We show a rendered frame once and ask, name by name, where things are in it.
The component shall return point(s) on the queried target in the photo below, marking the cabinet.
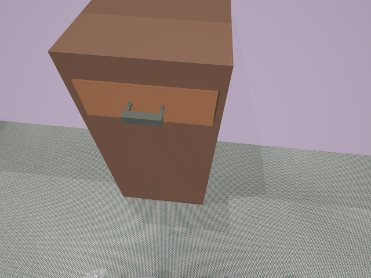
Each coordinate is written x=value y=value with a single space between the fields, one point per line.
x=172 y=43

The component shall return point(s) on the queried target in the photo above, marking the handle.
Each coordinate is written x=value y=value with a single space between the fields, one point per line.
x=142 y=118

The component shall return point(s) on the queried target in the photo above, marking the drawer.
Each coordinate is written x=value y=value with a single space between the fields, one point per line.
x=191 y=106

